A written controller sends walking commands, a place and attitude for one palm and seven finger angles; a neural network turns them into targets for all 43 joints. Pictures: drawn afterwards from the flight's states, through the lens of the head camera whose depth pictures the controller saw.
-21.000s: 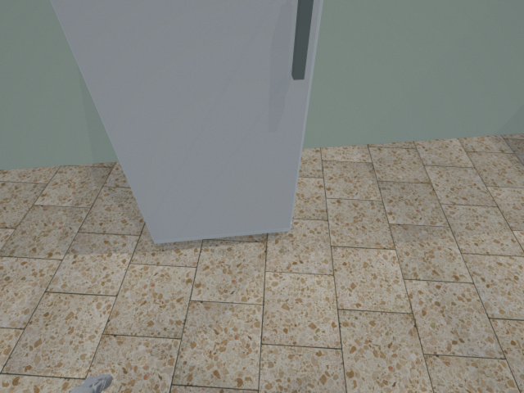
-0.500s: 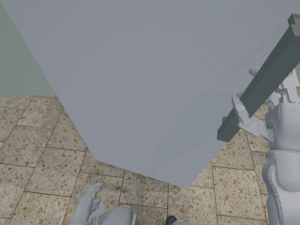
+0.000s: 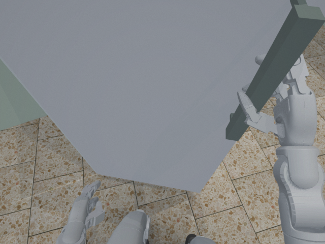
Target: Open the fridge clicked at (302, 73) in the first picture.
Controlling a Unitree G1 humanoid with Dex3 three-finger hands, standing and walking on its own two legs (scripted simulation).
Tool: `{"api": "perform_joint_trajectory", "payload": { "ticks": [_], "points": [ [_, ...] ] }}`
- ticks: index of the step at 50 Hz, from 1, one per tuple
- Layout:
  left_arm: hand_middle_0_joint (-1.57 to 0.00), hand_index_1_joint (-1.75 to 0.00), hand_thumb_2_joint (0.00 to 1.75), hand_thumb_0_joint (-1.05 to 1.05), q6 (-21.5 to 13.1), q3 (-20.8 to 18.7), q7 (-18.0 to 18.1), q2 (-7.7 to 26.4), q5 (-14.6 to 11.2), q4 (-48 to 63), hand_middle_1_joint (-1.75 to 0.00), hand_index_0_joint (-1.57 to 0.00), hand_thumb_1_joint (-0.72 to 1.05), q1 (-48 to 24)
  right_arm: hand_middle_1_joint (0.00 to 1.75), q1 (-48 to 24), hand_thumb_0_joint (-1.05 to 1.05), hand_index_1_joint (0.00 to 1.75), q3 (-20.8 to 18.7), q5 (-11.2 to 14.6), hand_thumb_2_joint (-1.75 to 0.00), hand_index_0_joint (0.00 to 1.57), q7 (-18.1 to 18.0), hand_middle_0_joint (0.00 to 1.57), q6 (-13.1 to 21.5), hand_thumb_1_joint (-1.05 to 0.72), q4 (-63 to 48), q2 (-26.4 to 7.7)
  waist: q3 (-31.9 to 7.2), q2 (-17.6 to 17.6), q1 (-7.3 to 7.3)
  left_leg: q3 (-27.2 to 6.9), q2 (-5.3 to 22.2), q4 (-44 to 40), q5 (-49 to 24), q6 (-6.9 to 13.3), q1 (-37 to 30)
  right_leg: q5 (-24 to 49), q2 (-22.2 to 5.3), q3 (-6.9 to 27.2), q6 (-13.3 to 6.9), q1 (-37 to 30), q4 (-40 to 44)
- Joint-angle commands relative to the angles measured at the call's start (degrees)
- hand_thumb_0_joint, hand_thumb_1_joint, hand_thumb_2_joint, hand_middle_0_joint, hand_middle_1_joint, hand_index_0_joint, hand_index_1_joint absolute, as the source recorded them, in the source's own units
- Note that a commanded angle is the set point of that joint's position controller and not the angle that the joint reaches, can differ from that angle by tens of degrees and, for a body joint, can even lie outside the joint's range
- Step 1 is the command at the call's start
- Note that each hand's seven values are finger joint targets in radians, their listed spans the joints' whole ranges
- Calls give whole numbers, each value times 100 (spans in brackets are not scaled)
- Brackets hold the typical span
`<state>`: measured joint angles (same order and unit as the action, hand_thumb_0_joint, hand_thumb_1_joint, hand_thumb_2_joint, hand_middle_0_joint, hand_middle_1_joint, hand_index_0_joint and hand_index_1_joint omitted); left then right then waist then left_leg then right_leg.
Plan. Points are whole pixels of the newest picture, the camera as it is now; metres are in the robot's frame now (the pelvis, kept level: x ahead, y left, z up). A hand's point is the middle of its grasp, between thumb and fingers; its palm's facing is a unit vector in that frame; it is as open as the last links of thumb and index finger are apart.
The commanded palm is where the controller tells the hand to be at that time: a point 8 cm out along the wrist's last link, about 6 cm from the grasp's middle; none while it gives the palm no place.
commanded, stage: walk backward, drawing the door open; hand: right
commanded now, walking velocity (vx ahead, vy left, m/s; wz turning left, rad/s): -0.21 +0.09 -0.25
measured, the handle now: (255, 85) +0.38 -0.12 +0.21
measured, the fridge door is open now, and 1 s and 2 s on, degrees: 35 69 62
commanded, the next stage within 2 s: stop walking and hold the door back in 0.74 s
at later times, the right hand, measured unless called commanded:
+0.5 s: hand (221, 200) +0.18 -0.05 +0.20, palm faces +0.35 +0.92 -0.19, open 8.2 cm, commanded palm +0.13 -0.10 +0.20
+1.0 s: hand out of the picture +0.06 +0.05 +0.20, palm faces +0.67 +0.72 -0.15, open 7.8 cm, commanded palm +0.05 -0.01 +0.18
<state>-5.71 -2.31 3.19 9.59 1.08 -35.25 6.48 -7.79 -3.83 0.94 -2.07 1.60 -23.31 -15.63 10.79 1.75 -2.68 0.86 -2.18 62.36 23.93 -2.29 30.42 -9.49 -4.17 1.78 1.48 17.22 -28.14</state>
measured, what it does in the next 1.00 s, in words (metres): steps to the left, turning right: left foot, then right foot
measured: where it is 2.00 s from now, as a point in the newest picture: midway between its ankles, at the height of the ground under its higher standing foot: outside the picture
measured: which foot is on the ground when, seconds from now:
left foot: up 0.00-0.12, down 0.14-0.44, up 0.46-0.72, down 0.74-1.00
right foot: down 0.00-0.14, up 0.16-0.42, down 0.44-0.74, up 0.76-1.00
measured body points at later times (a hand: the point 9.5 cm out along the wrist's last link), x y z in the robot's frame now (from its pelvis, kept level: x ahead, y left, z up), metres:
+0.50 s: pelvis -0.07 +0.15 -0.01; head -0.03 +0.14 +0.43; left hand +0.17 +0.34 -0.09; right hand +0.15 -0.10 +0.21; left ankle +0.00 +0.22 -0.71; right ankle -0.09 +0.05 -0.74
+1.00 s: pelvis -0.09 +0.33 +0.00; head -0.08 +0.32 +0.45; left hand +0.19 +0.44 -0.09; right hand +0.02 +0.01 +0.21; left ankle +0.01 +0.37 -0.74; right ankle -0.17 +0.26 -0.68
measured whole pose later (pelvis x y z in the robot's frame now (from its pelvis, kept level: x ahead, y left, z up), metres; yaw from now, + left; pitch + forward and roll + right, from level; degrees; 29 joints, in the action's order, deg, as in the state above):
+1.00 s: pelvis -0.09 +0.33 +0.00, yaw -36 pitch -1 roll -2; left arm -1.5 -1.0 5.7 13.5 0.7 -36.8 10.5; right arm -1.9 -2.6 3.0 -5.2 6.0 -18.8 -13.0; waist 3.7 -1.9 1.2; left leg 10.3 5.5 27.7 9.8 2.4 16.8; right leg -29.0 2.1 -4.9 0.8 20.9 -52.5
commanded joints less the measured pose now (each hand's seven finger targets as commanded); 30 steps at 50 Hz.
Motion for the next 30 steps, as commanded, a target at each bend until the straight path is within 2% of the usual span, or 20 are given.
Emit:
{"api": "perform_joint_trajectory", "payload": {
  "ticks": [1,3,5,6,7,8,9,11,13,17,19,20,21,22,23,24,25,26,28,30],
  "points": [
    [-20,-30,90,0,-227,-152,-30,745,-202,876,-30,-20,90,-198,140,-1308,0,140,-661,171,-90,45,-144,45,719,-90,-1945,-473,-2320,1255,175,-63,193,-1346,-246,-57,-1369,755,-1132,814,-825,-598,837],
    [-20,-30,90,0,-229,-59,-39,734,-236,950,-30,-20,90,-309,140,-1629,0,140,-660,233,-90,45,-215,45,688,-90,-1723,-474,-2340,1327,200,157,17,-2288,-43,-85,-2055,294,-1078,865,-798,-270,738],
    [-20,-30,90,0,-233,-51,-11,744,-256,970,-30,-20,90,-242,140,-1519,0,140,-948,232,-90,45,-275,45,705,-90,-1661,-758,-2320,938,242,336,-4,-3569,-942,-112,-2775,-398,-605,488,-510,89,207],
    [-20,-30,90,0,-215,21,-19,571,-288,983,-30,-20,90,-227,140,-1558,0,140,-928,215,-90,45,-284,45,737,-90,-1704,-853,-2313,-6,207,4,510,-4314,-1172,29,-2731,-841,-118,226,-272,192,-628],
    [-20,-30,90,0,-164,83,-10,380,-251,1017,-30,-20,90,-393,140,-1526,0,140,-1174,169,-90,45,-318,45,759,-90,-1758,-1262,-2224,-1698,250,-1075,1717,-4684,-1592,497,-2568,-1888,485,-398,36,870,-2231],
    [-20,-30,90,0,-166,36,48,480,-159,972,-30,-20,90,-489,140,-1355,0,140,-1612,174,-90,45,-372,45,739,-90,-1604,-1503,-2289,-1848,450,-1564,2412,-4776,-1174,1009,-1802,-2401,512,-163,-4,1034,-3828],
    [-20,-30,90,0,-182,-57,57,549,-164,975,-30,-20,90,-550,140,-1205,0,140,-1526,187,-90,45,-354,45,715,-90,-1819,-1361,-2221,-1992,386,-1781,2442,-4609,-1185,1179,-1757,-2429,439,151,2,1236,-4628],
    [-20,-30,90,0,-119,83,88,375,-111,964,-30,-20,90,-662,140,-814,0,140,-1322,241,-90,45,-377,45,822,-90,-2029,-951,-2197,-1136,371,-858,2242,-3972,-2727,1328,-2505,-2254,257,-63,93,1530,-4675],
    [-20,-30,90,0,-18,125,144,354,-57,969,-30,-20,90,-606,140,-484,0,140,-1288,240,-90,45,-421,45,852,-90,-1954,-855,-2309,-1069,378,-219,2111,-3745,-3797,1235,-2847,-2360,235,-384,114,1250,-3749],
    [-20,-30,90,0,6,114,226,375,21,1067,-30,-20,90,-349,140,-358,0,140,-934,216,-90,45,-410,45,839,-90,-2117,-618,-2492,-1325,365,-2,2054,-3690,-4056,1220,-2897,-2208,299,-842,18,628,-1872],
    [-20,-30,90,0,-15,62,217,446,33,1075,-30,-20,90,-82,140,-382,0,140,-758,203,-90,45,-388,45,843,-90,-2116,-509,-2639,-1065,265,161,1919,-3394,-3835,1102,-2746,-1434,263,-908,-2,67,-545],
    [-20,-30,90,0,3,-3,219,521,-10,1100,-30,-20,90,16,140,-369,0,140,-597,247,-90,45,-376,45,822,-90,-2124,-467,-2609,-656,154,325,1776,-3007,-3552,923,-2452,-887,191,-875,-20,-494,169],
    [-20,-30,90,0,19,-40,194,585,-41,1168,-30,-20,90,155,140,-506,0,140,-438,230,-90,45,-364,45,810,-90,-2188,-404,-2748,-208,-20,578,1467,-2056,-3107,627,-1635,205,-130,-410,-177,-1552,826],
    [-20,-30,90,0,-33,-148,160,879,-52,1316,-30,-20,90,-10,140,-599,0,140,-339,249,-90,45,-333,45,834,-90,-2270,-374,-2536,1231,57,810,583,-802,-872,87,106,2877,-1702,1775,-871,-2487,1096],
    [-20,-30,90,0,-83,-108,49,842,-19,1200,-30,-20,90,-69,140,-705,0,140,-310,123,-90,45,-243,45,907,-90,-2219,-479,-2435,1253,192,171,404,-5,1116,-31,694,4830,-2744,3012,-1502,-2575,1036],
    [-20,-30,90,0,-175,-65,4,676,-29,1052,-30,-20,90,-245,140,-1141,0,140,-528,64,-90,45,-141,45,959,-90,-2718,-784,-2313,815,88,-418,500,237,657,-25,631,3576,-2569,3008,-1378,-2131,1073],
    [-20,-30,90,0,-193,-128,21,737,-19,1019,-30,-20,90,-304,140,-1379,0,140,-790,75,-90,45,-170,45,1048,-90,-2888,-928,-2219,823,131,-522,571,136,594,-43,584,3048,-2471,2914,-1492,-1827,1022],
    [-20,-30,90,0,-213,-132,-6,728,-76,822,-30,-20,90,-306,140,-982,0,140,-598,23,-90,45,-178,45,1003,-90,-2469,-697,-1932,691,173,-515,627,-46,239,-60,677,2881,-2227,2126,-1405,-1794,804],
    [-20,-30,90,0,-210,-157,-73,786,-132,748,-30,-20,90,-114,140,-672,0,140,-248,74,-90,45,-186,45,817,-90,-2127,-220,-2028,888,219,-246,467,-878,-239,-67,-259,2460,-1523,887,-912,-1336,660],
    [-20,-30,90,0,-193,-116,-101,819,-188,840,-30,-20,90,-81,140,-765,0,140,-321,142,-90,45,-247,45,718,-90,-2113,-272,-2142,1318,178,46,265,-1404,-372,-87,-971,1679,-1229,530,-803,-992,781]
  ]
}}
